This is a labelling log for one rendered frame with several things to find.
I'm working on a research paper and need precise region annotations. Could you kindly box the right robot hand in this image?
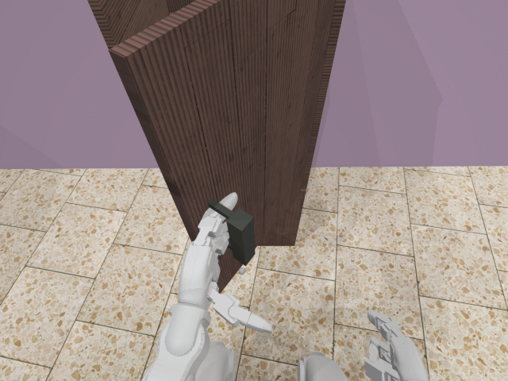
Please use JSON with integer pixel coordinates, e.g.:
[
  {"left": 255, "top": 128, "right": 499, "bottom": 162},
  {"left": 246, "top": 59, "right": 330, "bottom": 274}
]
[{"left": 364, "top": 310, "right": 429, "bottom": 381}]

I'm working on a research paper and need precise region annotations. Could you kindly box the robot thigh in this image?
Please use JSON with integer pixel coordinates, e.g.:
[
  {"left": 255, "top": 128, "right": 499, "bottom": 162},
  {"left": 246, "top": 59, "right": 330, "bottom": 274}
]
[
  {"left": 298, "top": 356, "right": 348, "bottom": 381},
  {"left": 195, "top": 345, "right": 236, "bottom": 381}
]

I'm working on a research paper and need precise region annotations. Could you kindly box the left robot hand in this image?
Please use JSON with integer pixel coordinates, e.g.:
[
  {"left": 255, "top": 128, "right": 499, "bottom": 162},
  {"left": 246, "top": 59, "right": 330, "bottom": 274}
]
[{"left": 178, "top": 192, "right": 272, "bottom": 333}]

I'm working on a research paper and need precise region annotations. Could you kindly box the right robot thigh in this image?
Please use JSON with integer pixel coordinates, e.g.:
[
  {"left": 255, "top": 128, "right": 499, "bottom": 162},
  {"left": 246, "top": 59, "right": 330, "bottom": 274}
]
[{"left": 298, "top": 356, "right": 348, "bottom": 381}]

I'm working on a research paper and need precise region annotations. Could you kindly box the left robot thigh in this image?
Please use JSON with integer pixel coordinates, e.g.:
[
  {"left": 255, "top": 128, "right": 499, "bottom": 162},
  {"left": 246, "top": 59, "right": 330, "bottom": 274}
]
[{"left": 195, "top": 345, "right": 236, "bottom": 381}]

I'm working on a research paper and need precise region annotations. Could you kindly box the cupboard door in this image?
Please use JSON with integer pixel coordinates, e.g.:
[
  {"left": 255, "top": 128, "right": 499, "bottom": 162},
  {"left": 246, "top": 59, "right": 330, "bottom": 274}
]
[{"left": 108, "top": 0, "right": 336, "bottom": 294}]

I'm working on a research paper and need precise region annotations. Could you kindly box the left robot forearm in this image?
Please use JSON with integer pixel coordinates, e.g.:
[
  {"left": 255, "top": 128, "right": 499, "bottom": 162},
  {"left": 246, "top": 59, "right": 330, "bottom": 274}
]
[{"left": 141, "top": 303, "right": 211, "bottom": 381}]

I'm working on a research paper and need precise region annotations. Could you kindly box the handle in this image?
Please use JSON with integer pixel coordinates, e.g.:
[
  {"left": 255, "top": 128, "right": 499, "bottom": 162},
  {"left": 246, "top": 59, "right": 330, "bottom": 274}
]
[{"left": 208, "top": 199, "right": 255, "bottom": 266}]

